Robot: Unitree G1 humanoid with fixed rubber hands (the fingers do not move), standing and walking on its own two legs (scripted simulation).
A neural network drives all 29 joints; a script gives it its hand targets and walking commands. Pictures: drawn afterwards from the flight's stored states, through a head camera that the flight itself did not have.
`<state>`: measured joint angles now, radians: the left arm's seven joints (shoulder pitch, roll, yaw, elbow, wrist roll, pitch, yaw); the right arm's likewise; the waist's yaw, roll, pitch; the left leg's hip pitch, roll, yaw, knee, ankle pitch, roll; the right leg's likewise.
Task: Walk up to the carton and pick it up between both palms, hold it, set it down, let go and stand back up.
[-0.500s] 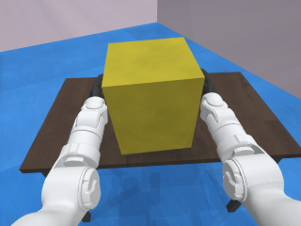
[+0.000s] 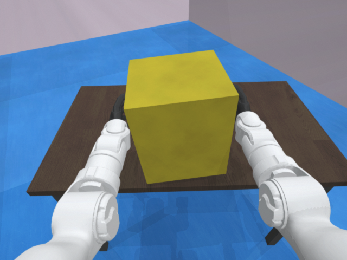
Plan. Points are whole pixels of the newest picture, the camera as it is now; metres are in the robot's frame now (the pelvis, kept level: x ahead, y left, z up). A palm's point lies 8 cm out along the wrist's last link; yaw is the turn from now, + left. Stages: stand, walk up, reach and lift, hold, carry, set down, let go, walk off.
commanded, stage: set down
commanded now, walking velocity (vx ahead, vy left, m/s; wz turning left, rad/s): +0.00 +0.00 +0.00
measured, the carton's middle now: (179, 118) +0.45 +0.03 +0.12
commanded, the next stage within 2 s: none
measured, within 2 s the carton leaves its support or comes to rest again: rests again in 1.48 s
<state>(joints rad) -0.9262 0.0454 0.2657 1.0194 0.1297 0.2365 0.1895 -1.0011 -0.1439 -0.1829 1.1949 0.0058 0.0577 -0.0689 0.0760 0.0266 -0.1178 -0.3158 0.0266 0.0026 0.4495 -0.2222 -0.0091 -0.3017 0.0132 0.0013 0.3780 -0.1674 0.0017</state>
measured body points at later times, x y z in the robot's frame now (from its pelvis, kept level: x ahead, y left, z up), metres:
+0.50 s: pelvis +0.01 +0.00 +0.00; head +0.03 -0.01 +0.45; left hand +0.43 +0.18 +0.10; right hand +0.47 -0.12 +0.12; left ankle +0.00 +0.12 -0.74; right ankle +0.01 -0.12 -0.74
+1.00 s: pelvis +0.01 +0.00 +0.00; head +0.03 -0.01 +0.45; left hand +0.42 +0.18 +0.08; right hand +0.47 -0.12 +0.10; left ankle +0.00 +0.12 -0.74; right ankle +0.01 -0.12 -0.74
